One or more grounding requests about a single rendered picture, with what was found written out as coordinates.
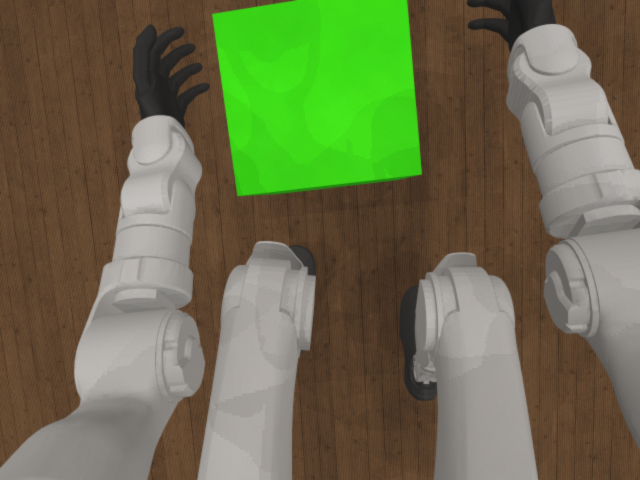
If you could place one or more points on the carton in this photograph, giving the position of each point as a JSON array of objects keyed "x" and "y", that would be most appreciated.
[{"x": 318, "y": 94}]

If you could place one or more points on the left robot forearm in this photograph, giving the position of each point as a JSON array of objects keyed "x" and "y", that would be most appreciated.
[{"x": 150, "y": 265}]

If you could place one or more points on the robot left upper arm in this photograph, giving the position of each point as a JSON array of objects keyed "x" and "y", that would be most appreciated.
[{"x": 132, "y": 370}]

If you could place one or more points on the robot right upper arm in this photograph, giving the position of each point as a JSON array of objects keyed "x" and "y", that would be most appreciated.
[{"x": 592, "y": 288}]

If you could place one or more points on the robot right hand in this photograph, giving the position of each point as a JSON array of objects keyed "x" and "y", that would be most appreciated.
[{"x": 521, "y": 16}]

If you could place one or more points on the left robot thigh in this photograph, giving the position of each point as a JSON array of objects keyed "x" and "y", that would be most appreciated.
[{"x": 248, "y": 433}]

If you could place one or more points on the right robot shin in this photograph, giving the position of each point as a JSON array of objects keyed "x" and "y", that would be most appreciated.
[{"x": 424, "y": 365}]

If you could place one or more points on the right robot forearm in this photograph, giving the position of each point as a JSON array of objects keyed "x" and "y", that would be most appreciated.
[{"x": 576, "y": 150}]

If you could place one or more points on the robot left hand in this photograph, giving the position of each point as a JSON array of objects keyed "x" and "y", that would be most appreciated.
[{"x": 155, "y": 91}]

